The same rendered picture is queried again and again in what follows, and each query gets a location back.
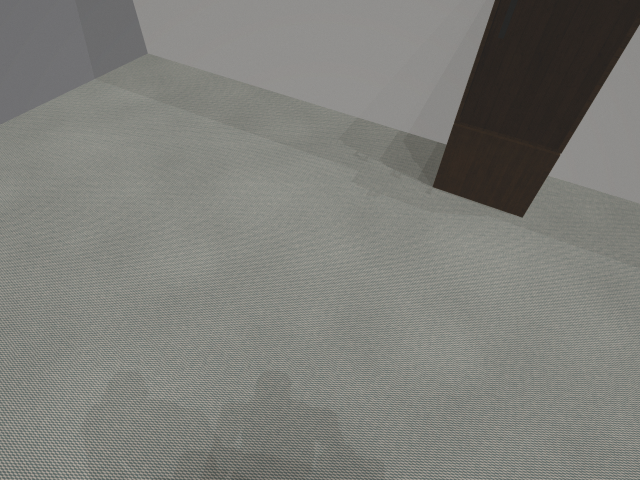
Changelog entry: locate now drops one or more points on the cupboard door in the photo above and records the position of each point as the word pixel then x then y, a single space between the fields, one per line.
pixel 533 83

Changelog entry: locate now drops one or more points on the handle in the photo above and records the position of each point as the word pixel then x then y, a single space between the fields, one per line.
pixel 507 18

